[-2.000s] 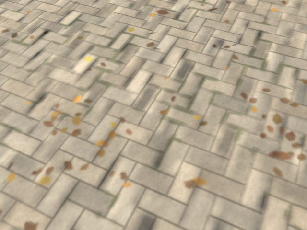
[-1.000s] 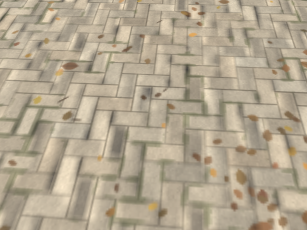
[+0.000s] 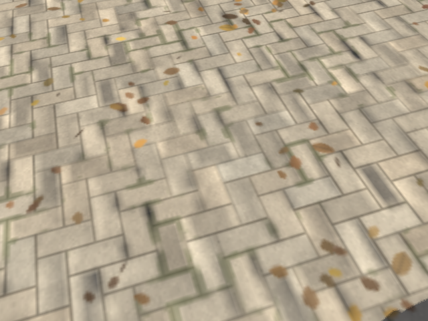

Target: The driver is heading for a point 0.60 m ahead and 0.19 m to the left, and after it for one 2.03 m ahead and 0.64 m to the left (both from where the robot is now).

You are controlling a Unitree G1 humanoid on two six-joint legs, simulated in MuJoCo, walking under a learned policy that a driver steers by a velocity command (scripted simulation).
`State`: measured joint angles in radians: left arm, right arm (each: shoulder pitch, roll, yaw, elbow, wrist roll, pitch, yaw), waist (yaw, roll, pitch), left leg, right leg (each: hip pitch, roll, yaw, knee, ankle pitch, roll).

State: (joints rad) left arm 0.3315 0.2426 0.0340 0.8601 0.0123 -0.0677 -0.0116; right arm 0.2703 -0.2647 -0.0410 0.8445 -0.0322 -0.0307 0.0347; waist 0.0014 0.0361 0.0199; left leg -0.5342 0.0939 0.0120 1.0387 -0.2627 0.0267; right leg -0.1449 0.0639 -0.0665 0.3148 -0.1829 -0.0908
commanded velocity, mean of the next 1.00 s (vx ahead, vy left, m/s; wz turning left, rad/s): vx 0.45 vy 0.00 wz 0.15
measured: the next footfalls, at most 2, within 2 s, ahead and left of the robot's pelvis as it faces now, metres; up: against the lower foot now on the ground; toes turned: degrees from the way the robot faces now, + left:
left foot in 0.30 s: +0.33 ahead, +0.13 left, +0.00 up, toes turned +5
right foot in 0.84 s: +0.63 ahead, -0.05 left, +0.00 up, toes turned +6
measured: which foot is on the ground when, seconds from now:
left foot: up 0.00-0.28, down 0.30-0.86, up 0.88-1.00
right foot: down 0.00-0.32, up 0.34-0.82, down 0.84-1.00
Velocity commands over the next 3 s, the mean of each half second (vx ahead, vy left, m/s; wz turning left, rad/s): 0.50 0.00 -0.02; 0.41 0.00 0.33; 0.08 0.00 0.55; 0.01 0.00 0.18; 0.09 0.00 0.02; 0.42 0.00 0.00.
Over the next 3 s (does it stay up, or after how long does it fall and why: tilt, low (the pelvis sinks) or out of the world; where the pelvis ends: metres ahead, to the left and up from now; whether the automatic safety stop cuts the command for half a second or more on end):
stays up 0.77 0.22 -0.02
